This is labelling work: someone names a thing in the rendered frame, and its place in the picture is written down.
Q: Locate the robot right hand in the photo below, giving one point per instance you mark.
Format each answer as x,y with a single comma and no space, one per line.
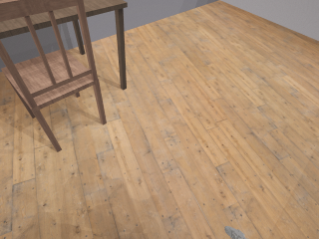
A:
234,233

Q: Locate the chair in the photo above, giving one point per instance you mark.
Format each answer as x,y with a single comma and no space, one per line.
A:
49,78

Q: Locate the table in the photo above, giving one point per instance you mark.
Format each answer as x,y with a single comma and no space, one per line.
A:
17,26

